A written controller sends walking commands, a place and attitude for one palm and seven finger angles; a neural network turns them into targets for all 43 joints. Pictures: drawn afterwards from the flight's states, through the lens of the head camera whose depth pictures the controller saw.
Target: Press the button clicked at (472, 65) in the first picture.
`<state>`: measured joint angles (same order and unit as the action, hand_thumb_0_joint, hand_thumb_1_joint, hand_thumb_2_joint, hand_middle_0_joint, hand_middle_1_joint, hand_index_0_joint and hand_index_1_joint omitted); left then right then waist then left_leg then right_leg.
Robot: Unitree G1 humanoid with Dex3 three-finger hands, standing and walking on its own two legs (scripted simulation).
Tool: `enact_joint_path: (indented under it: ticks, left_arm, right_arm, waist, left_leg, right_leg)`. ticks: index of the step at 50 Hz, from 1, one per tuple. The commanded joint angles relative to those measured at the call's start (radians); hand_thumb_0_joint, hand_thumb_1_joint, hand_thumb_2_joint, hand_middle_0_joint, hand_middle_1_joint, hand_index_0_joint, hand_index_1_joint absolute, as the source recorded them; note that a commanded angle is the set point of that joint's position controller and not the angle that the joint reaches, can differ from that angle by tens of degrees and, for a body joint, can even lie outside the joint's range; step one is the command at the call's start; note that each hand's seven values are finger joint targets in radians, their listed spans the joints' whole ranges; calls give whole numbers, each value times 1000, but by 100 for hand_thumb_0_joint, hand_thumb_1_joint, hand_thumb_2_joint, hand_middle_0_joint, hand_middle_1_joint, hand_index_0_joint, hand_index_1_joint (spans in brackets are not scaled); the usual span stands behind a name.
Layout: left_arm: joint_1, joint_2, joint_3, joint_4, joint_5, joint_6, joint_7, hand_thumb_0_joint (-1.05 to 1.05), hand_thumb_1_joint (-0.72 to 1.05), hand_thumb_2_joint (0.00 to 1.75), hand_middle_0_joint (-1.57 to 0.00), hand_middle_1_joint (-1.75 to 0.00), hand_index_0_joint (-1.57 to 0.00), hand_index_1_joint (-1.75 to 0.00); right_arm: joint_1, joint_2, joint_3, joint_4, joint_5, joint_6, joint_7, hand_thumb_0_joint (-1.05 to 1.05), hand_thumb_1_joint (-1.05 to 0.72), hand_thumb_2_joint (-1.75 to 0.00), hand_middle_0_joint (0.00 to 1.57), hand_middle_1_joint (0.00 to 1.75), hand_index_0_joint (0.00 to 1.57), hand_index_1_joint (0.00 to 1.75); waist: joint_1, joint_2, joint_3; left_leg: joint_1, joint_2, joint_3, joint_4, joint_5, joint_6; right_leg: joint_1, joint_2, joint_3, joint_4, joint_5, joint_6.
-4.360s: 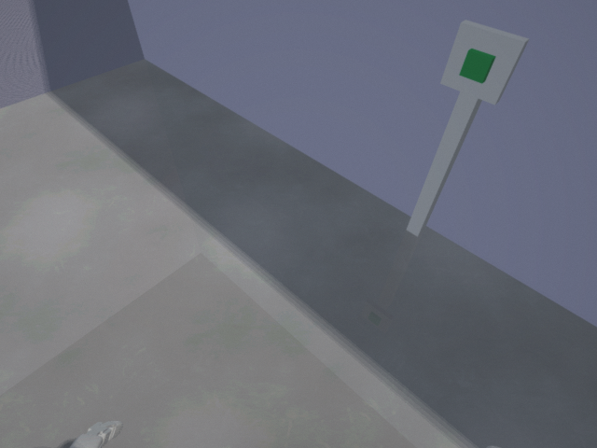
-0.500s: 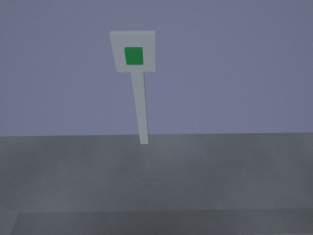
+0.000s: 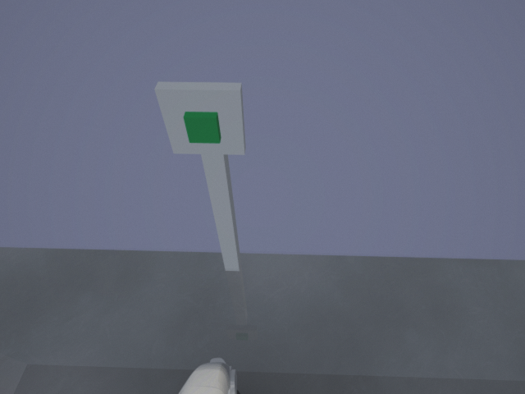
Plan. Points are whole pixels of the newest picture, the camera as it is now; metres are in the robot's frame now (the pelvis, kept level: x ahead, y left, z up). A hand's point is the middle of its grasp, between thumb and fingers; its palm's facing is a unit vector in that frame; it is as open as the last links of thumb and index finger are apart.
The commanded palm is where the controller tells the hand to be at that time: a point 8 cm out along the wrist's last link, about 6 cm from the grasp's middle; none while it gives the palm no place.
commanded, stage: take the last steps up to it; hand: left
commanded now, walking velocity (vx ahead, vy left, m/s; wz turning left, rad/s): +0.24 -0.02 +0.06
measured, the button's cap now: (203, 126) +0.64 +0.20 +0.02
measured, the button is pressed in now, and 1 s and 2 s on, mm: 0 0 0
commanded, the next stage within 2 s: come to a stop and stand still in 0.18 s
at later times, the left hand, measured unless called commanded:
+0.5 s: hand (194, 344) +0.23 +0.16 -0.17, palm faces +0.05 -0.97 -0.23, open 7.2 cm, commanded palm none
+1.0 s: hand (144, 384) +0.16 +0.24 -0.18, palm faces +0.12 -0.97 -0.21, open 7.3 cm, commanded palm none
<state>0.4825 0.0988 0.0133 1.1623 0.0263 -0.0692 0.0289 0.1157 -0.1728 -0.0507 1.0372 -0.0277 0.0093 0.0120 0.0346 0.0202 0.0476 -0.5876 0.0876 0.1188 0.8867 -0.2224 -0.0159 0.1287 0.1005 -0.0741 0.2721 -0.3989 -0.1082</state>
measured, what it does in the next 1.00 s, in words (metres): walks ahead: left foot, then right foot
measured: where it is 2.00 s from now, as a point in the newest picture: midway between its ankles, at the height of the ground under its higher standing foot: outside the picture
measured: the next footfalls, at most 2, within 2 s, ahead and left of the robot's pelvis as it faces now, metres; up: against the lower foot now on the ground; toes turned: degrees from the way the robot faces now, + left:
left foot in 0.10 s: +0.18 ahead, +0.08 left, +0.00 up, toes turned +7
right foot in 0.50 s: +0.30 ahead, -0.17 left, +0.00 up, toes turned -4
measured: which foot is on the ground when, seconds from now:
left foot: up 0.00-0.08, down 0.10-0.52, up 0.54-0.90, down 0.92-1.00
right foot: down 0.00-0.12, up 0.14-0.48, down 0.50-0.92, up 0.94-1.00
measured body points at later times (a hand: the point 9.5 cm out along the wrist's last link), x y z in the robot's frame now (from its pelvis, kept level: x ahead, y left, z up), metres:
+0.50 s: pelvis +0.18 -0.03 +0.00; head +0.20 -0.03 +0.45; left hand +0.22 +0.21 -0.15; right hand +0.18 -0.25 -0.16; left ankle +0.14 +0.08 -0.73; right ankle +0.26 -0.17 -0.72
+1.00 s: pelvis +0.11 +0.03 +0.00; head +0.11 +0.06 +0.45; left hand +0.15 +0.29 -0.16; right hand +0.19 -0.22 -0.12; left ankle +0.09 +0.13 -0.73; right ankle +0.23 -0.15 -0.70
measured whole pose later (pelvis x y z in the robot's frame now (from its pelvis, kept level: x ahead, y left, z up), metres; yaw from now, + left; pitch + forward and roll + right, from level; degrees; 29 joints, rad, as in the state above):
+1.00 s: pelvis +0.11 +0.03 +0.00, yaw +2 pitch -2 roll -1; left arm 0.23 0.25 0.08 1.00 0.03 0.08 0.02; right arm 0.23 -0.18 -0.05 0.98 -0.03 0.03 -0.01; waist 0.01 -0.07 0.01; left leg -0.21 0.02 0.04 0.60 -0.38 0.01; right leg -0.49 -0.07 0.04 0.75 -0.34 0.05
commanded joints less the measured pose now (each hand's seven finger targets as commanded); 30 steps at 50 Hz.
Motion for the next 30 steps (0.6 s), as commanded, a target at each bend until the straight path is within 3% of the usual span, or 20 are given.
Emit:
enact_joint_path:
  ticks: [1,2,3,4,5,6,7,9,12,15,18,20,22,23,24,25,26,27,28,30]
  left_arm:
    - [75,171,25,-4,-5,-19,18,0,90,90,-20,-30,-20,-30]
    - [68,178,27,-1,-5,-20,16,0,90,90,-20,-30,-20,-30]
    - [53,180,27,-4,-8,-21,15,0,90,90,-20,-30,-20,-30]
    - [39,175,28,-12,-17,-22,10,0,90,90,-20,-30,-20,-30]
    - [80,124,24,-32,-39,-21,5,0,90,90,-20,-30,-20,-30]
    - [77,106,16,-61,-41,-20,5,0,90,90,-20,-30,-20,-30]
    - [21,134,24,-80,-33,0,7,0,90,90,-20,-30,-20,-30]
    - [-34,95,34,-80,-7,16,-11,0,90,90,-20,-30,-20,-30]
    - [39,42,35,-64,5,50,-19,0,90,90,-20,-30,-20,-30]
    - [19,33,34,-82,5,66,-17,0,90,90,-20,-30,-20,-30]
    - [-68,43,22,-110,-3,67,-3,0,90,90,-20,-30,-20,-30]
    - [-111,74,21,-125,-4,72,6,0,90,90,-20,-30,-20,-30]
    - [-124,120,34,-142,-2,77,7,0,90,90,-20,-30,-20,-30]
    - [-113,143,42,-147,0,74,7,0,90,90,-20,-30,-20,-30]
    - [-112,180,52,-151,3,65,7,0,90,90,-20,-30,-20,-30]
    - [-108,253,65,-157,9,55,12,0,90,90,-20,-30,-20,-30]
    - [-83,316,78,-156,5,54,15,0,90,90,-20,-30,-20,-30]
    - [-76,322,84,-165,1,59,22,0,90,90,-20,-30,-20,-30]
    - [-106,309,89,-165,2,59,30,0,90,90,-20,-30,-20,-30]
    - [-193,286,85,-195,-1,68,37,0,90,90,-20,-30,-20,-30]
  right_arm:
    - [-5,-35,4,-58,11,-47,-11,0,-90,-90,20,30,20,30]
    - [67,-44,-1,-36,10,-51,-18,0,-90,-90,20,30,20,30]
    - [179,-62,-7,-6,7,-55,-26,0,-90,-90,20,30,20,30]
    - [319,-105,-18,29,0,-59,-34,0,-90,-90,20,30,20,30]
    - [420,-193,-39,47,-16,-65,-44,0,-90,-90,20,30,20,30]
    - [424,-217,-34,50,10,-54,-46,0,-90,-90,20,30,20,30]
    - [323,-203,-29,23,26,-47,-45,0,-90,-90,20,30,20,30]
    - [200,-81,0,-1,17,-69,-51,0,-90,-90,20,30,20,30]
    - [157,-39,6,0,13,-87,-47,0,-90,-90,20,30,20,30]
    - [151,-65,7,-9,19,-86,-41,0,-90,-90,20,30,20,30]
    - [157,-76,13,0,17,-78,-47,0,-90,-90,20,30,20,30]
    - [170,-91,1,7,18,-58,-49,0,-90,-90,20,30,20,30]
    - [166,-114,-16,7,17,-32,-49,0,-90,-90,20,30,20,30]
    - [170,-120,-24,3,14,-21,-48,0,-90,-90,20,30,20,30]
    - [190,-107,-29,0,13,-11,-46,0,-90,-90,20,30,20,30]
    - [238,-75,-31,-6,16,-2,-42,0,-90,-90,20,30,20,30]
    - [266,-50,-33,-18,20,8,-40,0,-90,-90,20,30,20,30]
    - [247,-70,-38,-36,20,22,-48,0,-90,-90,20,30,20,30]
    - [214,-66,-40,-38,18,38,-49,0,-90,-90,20,30,20,30]
    - [162,-92,-48,-54,15,53,-39,0,-90,-90,20,30,20,30]
  waist:
    - [-52,-97,71]
    - [-83,-106,32]
    - [-136,-106,-13]
    - [-197,-80,-102]
    - [-200,104,-229]
    - [-151,132,-258]
    - [-116,20,-114]
    - [-62,-33,49]
    - [9,-14,27]
    - [19,57,30]
    - [5,79,13]
    - [-14,121,12]
    - [-9,155,31]
    - [0,141,21]
    - [-1,88,4]
    - [-10,-81,-63]
    - [-4,-229,-130]
    - [10,-203,-149]
    - [12,-237,-170]
    - [3,-190,-137]
  left_leg:
    - [108,-98,79,-173,-19,59]
    - [203,-123,81,-207,-9,78]
    - [338,-135,61,-274,54,97]
    - [567,-73,-20,-329,201,135]
    - [821,230,-407,-361,442,271]
    - [780,384,-644,-511,512,360]
    - [593,386,-635,-590,275,366]
    - [381,276,-455,-660,122,262]
    - [253,173,-216,-665,184,198]
    - [221,131,-122,-653,360,199]
    - [280,121,-89,-568,643,173]
    - [330,123,-98,-519,653,158]
    - [365,124,-100,-457,625,134]
    - [379,116,-98,-405,567,111]
    - [364,78,-79,-325,424,72]
    - [270,-13,-41,-156,111,23]
    - [194,-116,-5,59,-369,-11]
    - [185,-117,-101,221,-458,-1]
    - [152,-106,-163,326,-438,-7]
    - [94,-82,-193,433,-341,-22]
  right_leg:
    - [-38,-298,102,133,1306,-23]
    - [-53,-292,91,220,1349,-17]
    - [-104,-271,71,362,1322,3]
    - [-244,-235,49,577,1141,32]
    - [-525,-105,-1,930,466,75]
    - [-613,-40,70,1162,-140,63]
    - [-637,-104,125,1192,-119,54]
    - [-669,-170,129,1107,24,74]
    - [-561,-193,84,956,84,101]
    - [-538,-212,53,778,131,130]
    - [-467,-191,35,539,198,141]
    - [-435,-172,9,437,198,140]
    - [-428,-166,0,355,228,136]
    - [-405,-174,2,294,293,134]
    - [-359,-210,27,226,508,131]
    - [-261,-356,202,244,908,72]
    - [-198,-551,349,197,1236,-54]
    - [-214,-610,337,184,1347,-118]
    - [-220,-590,333,179,1268,-124]
    - [-265,-540,276,179,1080,-103]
